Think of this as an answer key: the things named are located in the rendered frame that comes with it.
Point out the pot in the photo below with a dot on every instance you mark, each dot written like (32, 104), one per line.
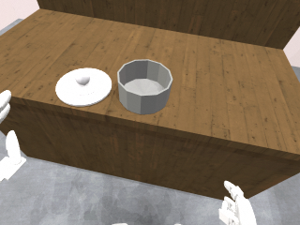
(144, 86)

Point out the knob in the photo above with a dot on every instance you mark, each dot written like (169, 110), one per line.
(82, 77)

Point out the table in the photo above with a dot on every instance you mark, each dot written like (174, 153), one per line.
(233, 113)

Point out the robot left hand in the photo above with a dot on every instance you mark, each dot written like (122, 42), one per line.
(9, 165)

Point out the robot right hand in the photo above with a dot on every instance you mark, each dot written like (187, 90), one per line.
(240, 212)

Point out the lid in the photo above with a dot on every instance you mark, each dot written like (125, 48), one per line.
(80, 95)

